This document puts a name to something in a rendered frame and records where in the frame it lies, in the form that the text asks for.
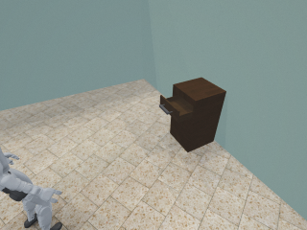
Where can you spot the robot right forearm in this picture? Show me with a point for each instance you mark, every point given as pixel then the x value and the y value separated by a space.
pixel 16 184

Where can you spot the handle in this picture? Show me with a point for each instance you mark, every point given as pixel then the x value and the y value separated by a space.
pixel 164 109

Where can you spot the left robot hand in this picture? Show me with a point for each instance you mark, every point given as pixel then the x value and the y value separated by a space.
pixel 8 155

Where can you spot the cabinet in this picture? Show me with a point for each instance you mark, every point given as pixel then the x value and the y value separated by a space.
pixel 207 100

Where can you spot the robot shin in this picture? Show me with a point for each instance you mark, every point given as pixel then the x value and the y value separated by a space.
pixel 29 207
pixel 45 217

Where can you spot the drawer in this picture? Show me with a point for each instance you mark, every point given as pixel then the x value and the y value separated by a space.
pixel 182 110

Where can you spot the right robot hand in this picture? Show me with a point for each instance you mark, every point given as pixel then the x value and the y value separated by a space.
pixel 46 194

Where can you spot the right robot upper arm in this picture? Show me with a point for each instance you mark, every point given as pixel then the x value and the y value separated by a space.
pixel 2 174

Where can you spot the right robot shin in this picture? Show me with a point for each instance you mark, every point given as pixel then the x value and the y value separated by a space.
pixel 45 217

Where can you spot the left robot shin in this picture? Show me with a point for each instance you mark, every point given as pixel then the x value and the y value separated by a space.
pixel 29 207

